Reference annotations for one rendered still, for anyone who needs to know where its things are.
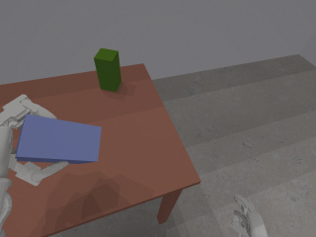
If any table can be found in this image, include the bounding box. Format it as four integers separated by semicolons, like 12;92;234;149
0;63;201;237

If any robot right hand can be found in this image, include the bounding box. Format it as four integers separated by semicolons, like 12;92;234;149
229;194;269;237

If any robot left hand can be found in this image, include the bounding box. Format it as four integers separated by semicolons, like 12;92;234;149
0;94;69;186

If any robot left forearm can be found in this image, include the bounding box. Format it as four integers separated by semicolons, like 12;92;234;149
0;178;13;237

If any sponge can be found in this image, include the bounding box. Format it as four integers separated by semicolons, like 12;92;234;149
15;114;102;164

